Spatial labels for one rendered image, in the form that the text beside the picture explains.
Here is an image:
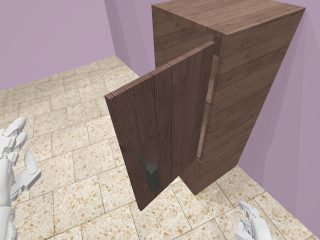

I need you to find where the cupboard door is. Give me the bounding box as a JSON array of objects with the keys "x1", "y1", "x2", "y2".
[{"x1": 104, "y1": 41, "x2": 216, "y2": 211}]

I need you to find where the left robot forearm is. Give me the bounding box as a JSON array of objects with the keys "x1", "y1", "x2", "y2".
[{"x1": 0, "y1": 206, "x2": 18, "y2": 240}]

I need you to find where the left robot hand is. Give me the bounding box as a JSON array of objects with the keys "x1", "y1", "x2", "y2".
[{"x1": 0, "y1": 116, "x2": 41, "y2": 207}]

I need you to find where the handle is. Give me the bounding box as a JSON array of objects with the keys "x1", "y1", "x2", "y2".
[{"x1": 138, "y1": 156, "x2": 160, "y2": 194}]

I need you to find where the right robot hand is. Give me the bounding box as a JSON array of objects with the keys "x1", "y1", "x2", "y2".
[{"x1": 234, "y1": 201, "x2": 273, "y2": 240}]

